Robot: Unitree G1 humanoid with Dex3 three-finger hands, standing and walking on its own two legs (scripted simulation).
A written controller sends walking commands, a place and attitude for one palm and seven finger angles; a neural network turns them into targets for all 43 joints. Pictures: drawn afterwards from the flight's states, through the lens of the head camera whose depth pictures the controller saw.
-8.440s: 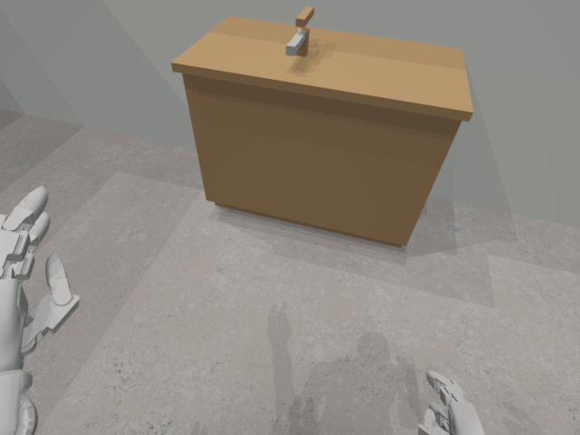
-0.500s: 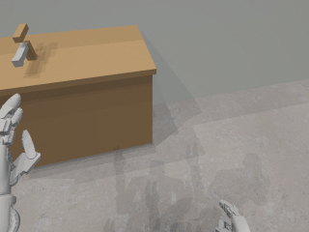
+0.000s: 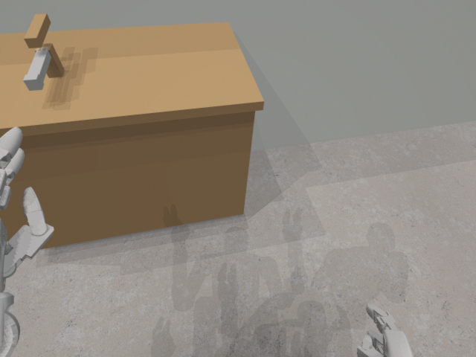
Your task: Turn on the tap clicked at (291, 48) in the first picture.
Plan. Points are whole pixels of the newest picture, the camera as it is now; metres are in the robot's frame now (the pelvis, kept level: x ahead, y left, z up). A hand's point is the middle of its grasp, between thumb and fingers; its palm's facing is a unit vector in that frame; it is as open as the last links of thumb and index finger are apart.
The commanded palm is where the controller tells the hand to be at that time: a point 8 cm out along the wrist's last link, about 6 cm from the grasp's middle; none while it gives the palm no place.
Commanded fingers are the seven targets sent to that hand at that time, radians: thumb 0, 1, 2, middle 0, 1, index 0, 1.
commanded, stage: take the last steps up to it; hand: left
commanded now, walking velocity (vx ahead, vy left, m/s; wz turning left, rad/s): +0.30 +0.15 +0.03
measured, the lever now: (33, 82) +0.66 +0.52 +0.06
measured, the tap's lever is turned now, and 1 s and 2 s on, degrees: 0 0 0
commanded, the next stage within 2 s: come to a stop and stand still in 0.82 s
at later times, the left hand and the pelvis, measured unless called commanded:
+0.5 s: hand (56, 168) +0.31 +0.27 +0.17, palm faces +0.36 -0.82 -0.44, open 7.4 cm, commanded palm +0.25 +0.32 +0.18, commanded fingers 0.00 0.90 0.90 -0.20 -0.30 -0.20 -0.30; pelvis +0.10 +0.04 +0.01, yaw +2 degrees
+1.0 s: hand (27, 116) +0.40 +0.34 +0.19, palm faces +0.39 -0.78 -0.49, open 7.4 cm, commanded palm +0.34 +0.38 +0.18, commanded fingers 0.00 0.90 0.90 -0.20 -0.30 -0.20 -0.30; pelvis +0.18 +0.11 +0.00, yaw -1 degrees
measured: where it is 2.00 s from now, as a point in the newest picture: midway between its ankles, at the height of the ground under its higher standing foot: outside the picture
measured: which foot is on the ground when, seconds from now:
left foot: down 0.00-0.24, up 0.26-0.58, down 0.60-0.94, up 0.96-1.00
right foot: up 0.00-0.20, down 0.22-0.60, up 0.62-0.88, down 0.90-1.00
